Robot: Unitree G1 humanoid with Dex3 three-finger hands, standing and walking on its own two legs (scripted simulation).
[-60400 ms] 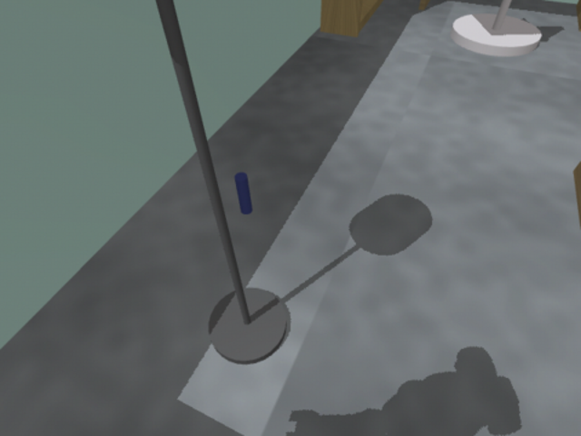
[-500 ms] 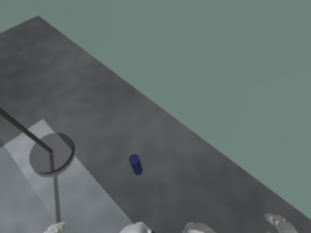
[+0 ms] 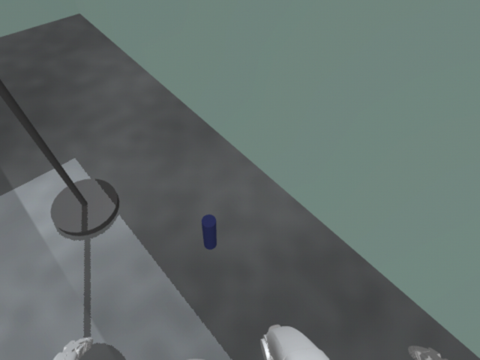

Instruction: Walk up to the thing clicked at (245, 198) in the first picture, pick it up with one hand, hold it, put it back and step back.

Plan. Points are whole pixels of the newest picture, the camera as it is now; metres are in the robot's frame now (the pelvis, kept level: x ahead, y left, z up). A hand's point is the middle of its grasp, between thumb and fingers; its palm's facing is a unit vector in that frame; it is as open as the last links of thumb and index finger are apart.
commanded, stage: step back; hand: left
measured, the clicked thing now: (209, 233) +0.63 +0.10 -0.66
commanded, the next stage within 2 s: none
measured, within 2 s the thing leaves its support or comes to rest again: neither
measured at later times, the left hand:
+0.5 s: hand out of the picture -0.04 +0.22 -0.14, palm faces -0.06 -0.91 -0.40, open 7.3 cm
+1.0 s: hand out of the picture -0.24 +0.18 -0.17, palm faces -0.09 -0.92 -0.39, open 7.3 cm
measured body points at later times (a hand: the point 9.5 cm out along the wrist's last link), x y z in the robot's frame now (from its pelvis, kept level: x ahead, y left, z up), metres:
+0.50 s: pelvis -0.16 -0.04 -0.01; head -0.11 -0.05 +0.44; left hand -0.04 +0.27 -0.11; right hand -0.09 -0.37 -0.12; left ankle -0.18 +0.10 -0.67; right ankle -0.12 -0.17 -0.73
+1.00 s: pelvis -0.35 -0.09 -0.02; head -0.29 -0.09 +0.42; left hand -0.24 +0.23 -0.14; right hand -0.22 -0.42 -0.12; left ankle -0.21 +0.07 -0.73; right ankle -0.37 -0.22 -0.74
